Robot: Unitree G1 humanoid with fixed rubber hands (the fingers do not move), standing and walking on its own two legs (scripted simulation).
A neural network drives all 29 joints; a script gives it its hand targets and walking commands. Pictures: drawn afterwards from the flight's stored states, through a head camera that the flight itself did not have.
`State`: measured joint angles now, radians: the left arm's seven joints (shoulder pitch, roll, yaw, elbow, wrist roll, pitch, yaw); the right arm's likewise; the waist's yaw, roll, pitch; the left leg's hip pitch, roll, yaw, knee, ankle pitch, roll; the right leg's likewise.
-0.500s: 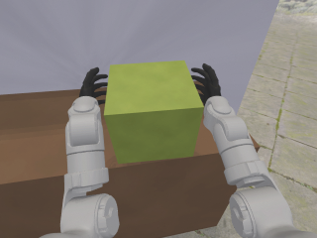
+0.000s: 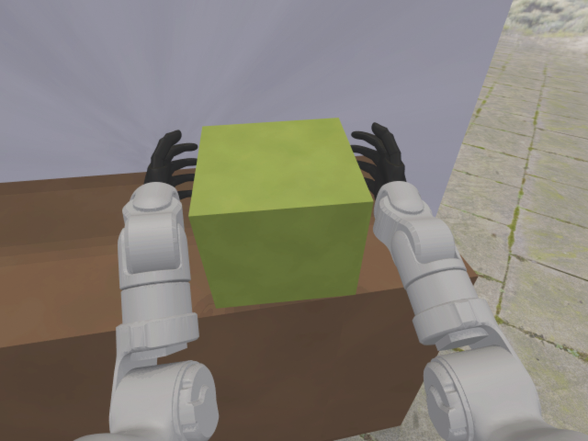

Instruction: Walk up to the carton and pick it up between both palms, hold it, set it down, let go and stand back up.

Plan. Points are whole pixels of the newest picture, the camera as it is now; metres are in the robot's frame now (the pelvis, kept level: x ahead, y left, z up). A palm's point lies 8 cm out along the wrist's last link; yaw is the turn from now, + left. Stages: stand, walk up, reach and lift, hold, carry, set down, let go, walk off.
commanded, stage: hold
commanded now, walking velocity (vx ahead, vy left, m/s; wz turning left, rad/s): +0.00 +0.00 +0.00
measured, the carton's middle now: (278, 210) +0.37 +0.01 +0.18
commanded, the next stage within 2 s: none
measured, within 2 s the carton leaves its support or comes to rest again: neither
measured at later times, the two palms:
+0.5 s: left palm (159, 194) +0.35 +0.16 +0.23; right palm (387, 184) +0.35 -0.13 +0.23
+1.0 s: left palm (161, 193) +0.35 +0.16 +0.23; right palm (387, 187) +0.35 -0.13 +0.23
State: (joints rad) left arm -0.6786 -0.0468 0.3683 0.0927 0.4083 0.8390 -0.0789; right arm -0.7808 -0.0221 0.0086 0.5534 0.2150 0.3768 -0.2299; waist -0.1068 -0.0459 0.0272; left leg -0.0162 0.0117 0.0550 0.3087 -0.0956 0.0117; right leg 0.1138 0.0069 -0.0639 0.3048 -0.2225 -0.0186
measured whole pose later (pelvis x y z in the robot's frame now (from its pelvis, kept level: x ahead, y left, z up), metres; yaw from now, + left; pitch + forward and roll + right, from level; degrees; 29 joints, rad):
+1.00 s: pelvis +0.00 +0.00 +0.00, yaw +0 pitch -12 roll +0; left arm -0.67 -0.05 0.36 0.07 0.41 0.82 -0.08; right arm -0.77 -0.02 0.00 0.53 0.20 0.35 -0.23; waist -0.10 -0.05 0.05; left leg -0.01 0.02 0.05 0.31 -0.09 0.01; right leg 0.12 0.01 -0.06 0.30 -0.21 -0.02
